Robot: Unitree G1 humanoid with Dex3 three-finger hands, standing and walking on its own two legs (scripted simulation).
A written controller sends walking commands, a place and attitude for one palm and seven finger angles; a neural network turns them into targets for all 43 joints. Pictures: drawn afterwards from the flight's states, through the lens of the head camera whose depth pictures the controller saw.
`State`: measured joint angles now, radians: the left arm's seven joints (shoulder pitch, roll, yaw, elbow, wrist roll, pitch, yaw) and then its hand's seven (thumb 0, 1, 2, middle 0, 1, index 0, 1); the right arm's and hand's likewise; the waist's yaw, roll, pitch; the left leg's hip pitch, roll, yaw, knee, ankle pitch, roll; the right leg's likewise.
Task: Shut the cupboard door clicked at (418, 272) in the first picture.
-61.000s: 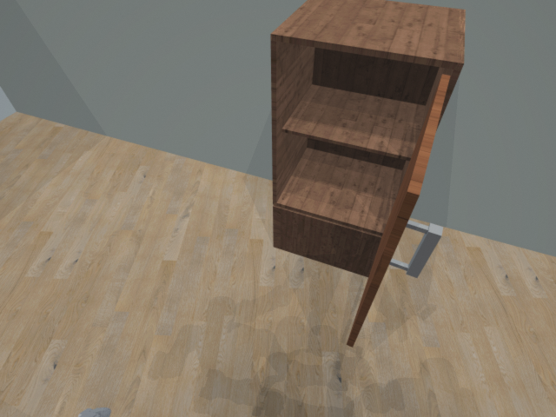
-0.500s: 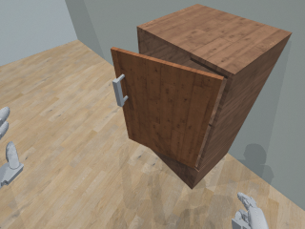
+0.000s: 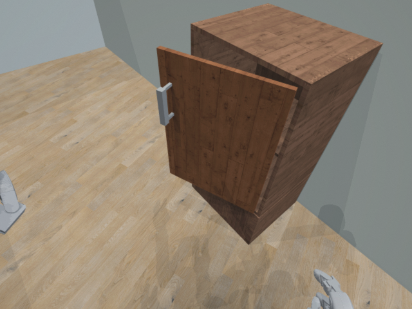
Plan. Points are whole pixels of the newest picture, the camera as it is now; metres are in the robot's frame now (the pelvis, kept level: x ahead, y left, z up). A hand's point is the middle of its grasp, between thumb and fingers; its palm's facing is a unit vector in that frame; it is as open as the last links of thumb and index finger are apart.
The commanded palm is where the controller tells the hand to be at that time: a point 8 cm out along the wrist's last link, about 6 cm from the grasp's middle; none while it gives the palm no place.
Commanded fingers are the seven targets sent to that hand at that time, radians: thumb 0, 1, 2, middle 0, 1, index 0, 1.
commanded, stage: step back with the hand held close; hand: left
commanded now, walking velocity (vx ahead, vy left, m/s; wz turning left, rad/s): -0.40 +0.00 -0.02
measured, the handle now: (166, 104) +0.73 +0.17 -0.02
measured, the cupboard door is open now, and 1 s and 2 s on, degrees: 20 20 20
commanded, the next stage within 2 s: stop stepping back and stand still in 0.56 s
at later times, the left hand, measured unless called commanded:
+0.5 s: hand out of the picture +0.11 +0.27 +0.19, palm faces +0.54 -0.74 -0.41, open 7.4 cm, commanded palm +0.04 +0.31 +0.20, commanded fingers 0.00 0.90 0.90 -0.20 -0.30 -0.20 -0.30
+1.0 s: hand out of the picture -0.01 +0.32 +0.19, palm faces +0.57 -0.75 -0.33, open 7.5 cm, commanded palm -0.08 +0.33 +0.20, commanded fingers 0.00 0.90 0.90 -0.20 -0.30 -0.20 -0.30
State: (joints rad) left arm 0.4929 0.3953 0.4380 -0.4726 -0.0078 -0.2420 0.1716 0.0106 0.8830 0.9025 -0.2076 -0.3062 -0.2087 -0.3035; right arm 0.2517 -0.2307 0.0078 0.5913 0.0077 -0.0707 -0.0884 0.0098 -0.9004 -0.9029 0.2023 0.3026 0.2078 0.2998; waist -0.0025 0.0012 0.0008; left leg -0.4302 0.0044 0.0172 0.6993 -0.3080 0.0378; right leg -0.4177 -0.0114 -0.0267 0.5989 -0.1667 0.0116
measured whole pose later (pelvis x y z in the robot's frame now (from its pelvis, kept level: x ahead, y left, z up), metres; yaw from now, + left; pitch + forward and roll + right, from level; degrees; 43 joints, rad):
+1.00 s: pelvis -0.20 +0.02 +0.01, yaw +4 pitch -3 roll -2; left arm 0.44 0.40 0.45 -0.46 -0.02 -0.19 0.19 0.01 0.88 0.90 -0.20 -0.31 -0.20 -0.30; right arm 0.24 -0.17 0.02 0.64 0.00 -0.14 -0.08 0.01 -0.90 -0.90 0.20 0.30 0.21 0.30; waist -0.01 -0.05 -0.01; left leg -0.33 0.04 0.07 0.55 -0.19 0.04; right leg -0.36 0.02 0.03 0.79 -0.40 0.02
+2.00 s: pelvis -0.20 +0.05 +0.02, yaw -3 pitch +2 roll -1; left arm 0.55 0.42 0.42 -0.49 -0.04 -0.18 0.17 0.01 0.88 0.90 -0.21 -0.31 -0.21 -0.30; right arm 0.21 -0.20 0.02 0.61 0.01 -0.08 -0.08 0.01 -0.90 -0.90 0.20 0.30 0.21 0.30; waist -0.02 -0.02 -0.02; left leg -0.32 0.04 0.10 0.51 -0.22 0.02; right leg -0.17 0.03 -0.06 0.46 -0.32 -0.03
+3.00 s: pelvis -0.22 +0.06 +0.02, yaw -3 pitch -2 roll +0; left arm 0.37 0.15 0.00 1.16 0.01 0.01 0.03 0.00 0.91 0.90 -0.19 -0.30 -0.20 -0.30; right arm 0.32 -0.14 0.01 1.14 -0.01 0.02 -0.03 0.00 -0.91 -0.90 0.20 0.30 0.20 0.30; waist -0.01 0.02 0.04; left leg -0.21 0.01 0.10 0.40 -0.15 0.04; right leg -0.08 0.01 -0.06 0.38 -0.27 -0.02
